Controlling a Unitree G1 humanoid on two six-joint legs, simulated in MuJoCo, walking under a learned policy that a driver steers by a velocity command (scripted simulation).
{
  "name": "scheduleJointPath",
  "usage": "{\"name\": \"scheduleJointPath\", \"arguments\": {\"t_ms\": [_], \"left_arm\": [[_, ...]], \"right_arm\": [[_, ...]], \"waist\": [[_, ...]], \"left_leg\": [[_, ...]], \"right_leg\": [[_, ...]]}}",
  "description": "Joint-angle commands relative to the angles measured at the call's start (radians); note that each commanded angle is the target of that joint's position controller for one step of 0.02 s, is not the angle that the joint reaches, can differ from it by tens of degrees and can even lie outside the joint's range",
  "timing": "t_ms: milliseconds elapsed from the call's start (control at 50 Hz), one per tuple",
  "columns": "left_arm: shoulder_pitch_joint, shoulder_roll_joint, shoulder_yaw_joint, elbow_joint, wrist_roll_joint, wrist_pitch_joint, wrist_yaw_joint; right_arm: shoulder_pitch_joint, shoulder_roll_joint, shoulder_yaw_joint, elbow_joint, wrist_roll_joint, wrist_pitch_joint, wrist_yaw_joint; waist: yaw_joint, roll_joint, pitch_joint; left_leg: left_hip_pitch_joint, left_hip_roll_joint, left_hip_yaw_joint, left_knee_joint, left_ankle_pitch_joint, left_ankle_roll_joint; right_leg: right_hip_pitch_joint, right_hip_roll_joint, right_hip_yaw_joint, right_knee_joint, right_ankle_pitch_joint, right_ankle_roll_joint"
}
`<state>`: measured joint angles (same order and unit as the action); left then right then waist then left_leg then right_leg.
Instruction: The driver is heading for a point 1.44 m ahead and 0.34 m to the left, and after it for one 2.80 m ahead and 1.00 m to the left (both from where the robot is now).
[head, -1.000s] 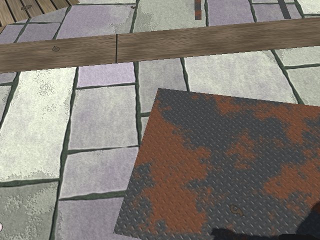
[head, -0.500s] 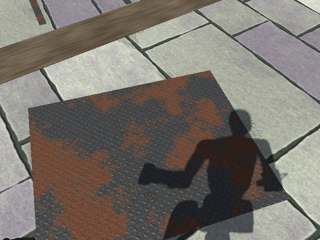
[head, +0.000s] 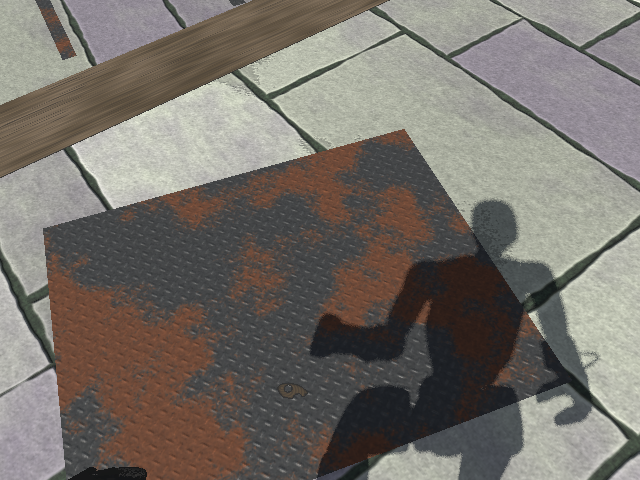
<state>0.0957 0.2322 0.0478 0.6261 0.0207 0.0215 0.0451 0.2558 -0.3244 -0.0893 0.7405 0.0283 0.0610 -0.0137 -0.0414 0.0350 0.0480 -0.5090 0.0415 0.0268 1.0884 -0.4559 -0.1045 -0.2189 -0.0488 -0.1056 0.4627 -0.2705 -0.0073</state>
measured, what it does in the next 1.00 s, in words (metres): walks ahead, turning left: left foot, then right foot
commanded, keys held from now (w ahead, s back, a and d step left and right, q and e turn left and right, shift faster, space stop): q+shift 0.38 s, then w+q+shift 0.14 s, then w+shift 0.08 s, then w+e+shift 0.40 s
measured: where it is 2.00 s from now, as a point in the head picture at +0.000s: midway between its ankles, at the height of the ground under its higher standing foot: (249, 261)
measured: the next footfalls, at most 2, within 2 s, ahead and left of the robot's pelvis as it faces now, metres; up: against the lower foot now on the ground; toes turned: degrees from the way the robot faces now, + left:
left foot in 0.20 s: +0.03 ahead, +0.13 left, +0.00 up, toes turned +16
right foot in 0.70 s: +0.19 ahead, -0.02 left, +0.00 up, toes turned +37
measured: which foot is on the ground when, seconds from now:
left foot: up 0.00-0.18, down 0.20-0.70, up 0.72-1.00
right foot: down 0.00-0.20, up 0.22-0.68, down 0.70-1.00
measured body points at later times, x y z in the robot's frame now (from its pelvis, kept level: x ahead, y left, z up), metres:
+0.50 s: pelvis +0.02 +0.04 +0.01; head +0.05 +0.08 +0.45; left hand +0.07 +0.38 -0.09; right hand +0.28 -0.16 -0.06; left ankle +0.00 +0.12 -0.74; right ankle +0.13 -0.10 -0.69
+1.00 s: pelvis +0.22 +0.11 +0.00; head +0.27 +0.10 +0.45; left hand +0.01 +0.31 -0.10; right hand +0.54 +0.03 -0.07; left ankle +0.25 +0.29 -0.71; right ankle +0.16 -0.04 -0.74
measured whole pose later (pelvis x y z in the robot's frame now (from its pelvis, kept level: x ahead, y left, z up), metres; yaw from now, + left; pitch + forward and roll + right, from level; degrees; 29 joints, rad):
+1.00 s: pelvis +0.22 +0.11 +0.00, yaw +24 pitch +4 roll +2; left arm 0.57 0.26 0.06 0.89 0.01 -0.05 -0.02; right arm 0.05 -0.29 0.00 0.57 -0.05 -0.04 0.06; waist 0.15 0.03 -0.01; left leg -0.56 0.00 -0.04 0.67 -0.23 -0.04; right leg -0.03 0.05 0.23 0.30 -0.34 -0.06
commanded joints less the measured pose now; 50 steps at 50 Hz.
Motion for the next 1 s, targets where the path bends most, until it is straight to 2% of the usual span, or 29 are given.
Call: {"name": "scheduleJointPath", "arguments": {"t_ms": [20,60,120,180,200,220,240,260,280,300,320,380,400,440,480,520,600,620,660,680,700,720,740,760,780,820,840,920,1000], "left_arm": [[-0.029,0.152,0.053,-0.050,0.000,-0.013,0.012],[-0.025,0.186,0.068,-0.044,-0.005,-0.013,0.007],[-0.020,0.224,0.085,-0.032,-0.026,-0.020,-0.014],[-0.023,0.214,0.089,-0.009,-0.052,-0.023,-0.031],[0.036,0.181,0.085,0.016,-0.046,-0.024,-0.040],[-0.004,0.120,0.064,-0.043,0.003,-0.028,-0.040],[-0.106,0.133,0.059,-0.085,0.008,-0.031,-0.029],[-0.141,0.171,0.067,-0.085,-0.012,-0.032,-0.024],[-0.143,0.164,0.066,-0.083,-0.021,-0.037,-0.018],[-0.120,0.176,0.071,-0.066,-0.013,-0.038,-0.010],[-0.099,0.194,0.078,-0.058,-0.006,-0.038,-0.006],[-0.045,0.160,0.067,-0.022,-0.009,-0.039,-0.017],[-0.030,0.154,0.063,-0.013,-0.014,-0.043,-0.024],[-0.055,0.155,0.060,-0.019,-0.028,-0.056,-0.041],[-0.088,0.168,0.062,-0.028,-0.039,-0.077,-0.054],[-0.111,0.167,0.061,-0.031,-0.040,-0.103,-0.062],[-0.082,0.146,0.050,-0.020,-0.043,-0.136,-0.074],[-0.020,0.137,0.032,0.020,0.039,-0.083,-0.080],[0.057,0.143,0.032,0.032,0.025,-0.064,-0.070],[0.147,0.160,0.035,0.055,0.025,-0.070,-0.063],[0.284,0.208,0.043,0.087,0.036,-0.086,-0.058],[0.359,0.334,0.065,0.104,0.045,-0.093,-0.060],[0.306,0.343,0.073,0.101,0.031,-0.090,-0.076],[0.231,0.288,0.064,0.079,0.008,-0.086,-0.082],[0.235,0.252,0.055,0.080,-0.001,-0.088,-0.087],[0.290,0.220,0.042,0.111,-0.008,-0.097,-0.078],[0.320,0.212,0.040,0.134,-0.010,-0.100,-0.073],[0.388,0.211,0.050,0.178,-0.011,-0.089,-0.059],[0.418,0.217,0.061,0.210,-0.011,-0.081,-0.057]], "right_arm": [[-0.071,-0.033,-0.007,-0.129,-0.003,0.001,0.008],[-0.090,-0.022,0.000,-0.164,-0.006,0.001,0.029],[-0.072,-0.056,-0.014,-0.191,-0.002,0.014,0.047],[-0.006,-0.074,-0.036,-0.190,-0.001,0.027,0.044],[0.063,-0.135,-0.063,-0.176,-0.007,0.020,0.025],[0.106,-0.300,-0.103,-0.195,-0.011,0.008,0.004],[0.104,-0.289,-0.088,-0.219,-0.052,-0.030,0.020],[0.078,-0.247,-0.074,-0.216,-0.048,-0.056,0.029],[0.042,-0.222,-0.066,-0.206,-0.028,-0.068,0.020],[-0.013,-0.193,-0.056,-0.213,-0.007,-0.065,0.010],[-0.072,-0.174,-0.046,-0.226,0.002,-0.056,-0.003],[-0.098,-0.174,-0.043,-0.246,-0.014,-0.040,-0.024],[-0.066,-0.174,-0.044,-0.236,-0.004,-0.041,-0.027],[-0.039,-0.185,-0.043,-0.234,0.008,-0.049,-0.025],[-0.035,-0.200,-0.043,-0.230,0.003,-0.058,-0.022],[-0.020,-0.200,-0.041,-0.225,0.004,-0.065,-0.021],[-0.013,-0.151,-0.015,-0.221,0.000,-0.077,-0.007],[-0.018,-0.194,-0.027,-0.199,-0.081,-0.058,0.037],[-0.041,-0.144,-0.010,-0.206,-0.067,-0.060,0.060],[-0.053,-0.112,0.001,-0.208,-0.066,-0.066,0.054],[-0.105,-0.051,0.019,-0.228,-0.065,-0.076,0.043],[-0.171,-0.002,0.038,-0.286,-0.050,-0.092,0.033],[-0.125,-0.036,0.037,-0.292,-0.070,-0.102,0.033],[-0.130,-0.092,0.026,-0.264,-0.083,-0.106,0.036],[-0.143,-0.117,0.021,-0.247,-0.092,-0.114,0.041],[-0.171,-0.100,0.028,-0.240,-0.108,-0.116,0.055],[-0.187,-0.080,0.038,-0.243,-0.104,-0.113,0.061],[-0.302,-0.028,0.068,-0.268,-0.080,-0.113,0.071],[-0.375,-0.023,0.075,-0.288,-0.062,-0.127,0.064]], "waist": [[0.046,-0.178,-0.082],[0.056,-0.175,-0.100],[0.048,-0.179,-0.113],[-0.001,-0.137,-0.117],[-0.020,-0.003,-0.134],[-0.013,0.344,-0.123],[-0.057,0.279,-0.239],[-0.059,0.148,-0.217],[-0.028,0.102,-0.168],[0.004,0.042,-0.138],[0.036,0.042,-0.129],[0.055,0.045,-0.162],[0.048,0.033,-0.191],[0.025,0.085,-0.159],[0.016,0.133,-0.105],[0.004,0.133,-0.085],[-0.004,0.158,-0.075],[-0.004,0.187,-0.086],[0.053,0.137,-0.052],[0.101,0.085,-0.050],[0.168,-0.084,-0.046],[0.183,-0.301,-0.009],[0.112,-0.234,0.020],[0.075,-0.131,0.035],[0.078,-0.096,0.014],[0.096,-0.143,0.001],[0.103,-0.172,0.010],[0.141,-0.169,0.022],[0.155,-0.204,0.020]], "left_leg": [[-0.068,0.053,-0.006,-0.083,0.071,-0.007],[-0.007,0.059,0.019,-0.189,0.071,0.014],[0.067,0.043,0.062,-0.293,0.068,0.056],[0.231,-0.008,0.098,-0.503,0.199,0.122],[0.381,-0.012,0.014,-0.612,0.428,0.175],[0.588,0.244,-0.409,-0.650,0.942,0.329],[0.567,0.350,-0.643,-0.719,0.838,0.501],[0.564,0.325,-0.560,-0.745,0.724,0.481],[0.532,0.275,-0.499,-0.744,0.633,0.431],[0.501,0.236,-0.450,-0.739,0.591,0.384],[0.446,0.203,-0.410,-0.740,0.586,0.355],[0.401,0.143,-0.369,-0.730,0.625,0.335],[0.406,0.121,-0.382,-0.755,0.401,0.334],[0.370,0.115,-0.474,-0.837,-0.075,0.341],[0.335,0.117,-0.532,-0.863,-0.174,0.343],[0.323,0.107,-0.551,-0.846,-0.166,0.338],[0.246,0.095,-0.523,-0.795,-0.115,0.325],[0.209,0.036,-0.472,-0.802,-0.165,0.304],[0.103,0.026,-0.455,-0.762,-0.192,0.284],[0.038,0.005,-0.430,-0.673,-0.209,0.265],[-0.072,-0.070,-0.331,-0.400,-0.147,0.230],[-0.304,-0.192,-0.170,-0.117,-0.102,0.184],[-0.434,-0.135,-0.178,-0.011,-0.032,0.179],[-0.441,-0.057,-0.145,0.028,0.085,0.161],[-0.378,-0.034,-0.131,0.007,0.145,0.139],[-0.261,-0.017,-0.101,-0.076,0.173,0.102],[-0.228,-0.019,-0.082,-0.114,0.197,0.088],[-0.171,-0.058,-0.031,-0.335,0.214,0.056],[0.003,-0.097,-0.011,-0.511,0.246,0.058]], "right_leg": [[0.122,-0.262,0.086,-0.128,0.401,-0.201],[0.126,-0.287,0.061,-0.114,0.431,-0.203],[0.130,-0.325,0.039,-0.073,0.461,-0.182],[0.069,-0.296,-0.043,0.078,0.372,-0.090],[-0.033,-0.214,-0.105,0.264,0.250,-0.021],[-0.402,-0.049,-0.148,0.623,-0.320,0.091],[-0.509,0.056,0.106,0.809,-0.478,0.104],[-0.543,0.034,0.174,0.855,-0.418,0.083],[-0.553,0.023,0.197,0.825,-0.326,0.059],[-0.553,0.006,0.210,0.770,-0.241,0.051],[-0.506,0.006,0.216,0.718,-0.173,0.051],[-0.414,0.059,0.202,0.621,-0.068,0.076],[-0.398,0.068,0.204,0.546,-0.038,0.079],[-0.390,0.082,0.207,0.415,-0.013,0.081],[-0.380,0.093,0.216,0.322,-0.020,0.079],[-0.351,0.101,0.220,0.247,-0.023,0.076],[-0.203,0.082,0.172,0.155,0.002,0.063],[-0.147,0.090,0.083,0.166,-0.032,0.053],[0.002,0.074,0.046,0.073,0.015,0.018],[0.106,0.069,0.065,0.039,-0.040,-0.003],[0.200,-0.057,0.282,-0.071,-0.245,-0.038],[0.256,-0.255,0.774,-0.305,-0.590,-0.124],[0.251,-0.330,1.051,-0.363,-0.681,-0.219],[0.243,-0.296,0.956,-0.323,-0.638,-0.220],[0.215,-0.232,0.818,-0.286,-0.518,-0.199],[0.159,-0.126,0.645,-0.303,-0.339,-0.185],[0.137,-0.096,0.601,-0.314,-0.266,-0.192],[0.146,-0.060,0.558,-0.303,-0.091,-0.219],[0.100,-0.071,0.569,-0.260,0.091,-0.216]]}}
